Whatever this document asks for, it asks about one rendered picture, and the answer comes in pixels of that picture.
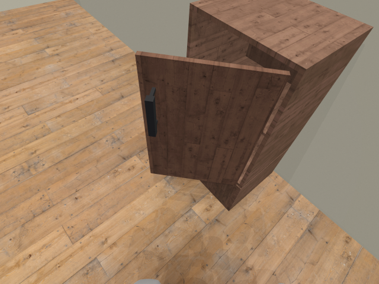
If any cupboard door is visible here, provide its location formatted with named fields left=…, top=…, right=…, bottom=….
left=135, top=51, right=291, bottom=185

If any handle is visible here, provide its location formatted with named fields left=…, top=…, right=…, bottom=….
left=144, top=87, right=158, bottom=137

